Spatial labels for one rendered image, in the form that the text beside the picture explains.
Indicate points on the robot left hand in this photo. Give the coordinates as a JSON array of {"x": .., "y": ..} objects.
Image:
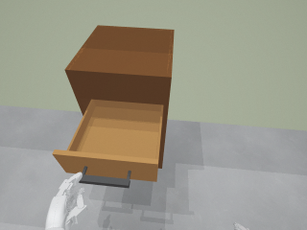
[{"x": 63, "y": 212}]

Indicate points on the handle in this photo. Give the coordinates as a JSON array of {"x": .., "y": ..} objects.
[{"x": 105, "y": 180}]

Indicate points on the cabinet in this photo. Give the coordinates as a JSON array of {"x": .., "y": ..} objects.
[{"x": 125, "y": 64}]

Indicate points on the drawer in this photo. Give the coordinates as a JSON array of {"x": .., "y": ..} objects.
[{"x": 114, "y": 138}]

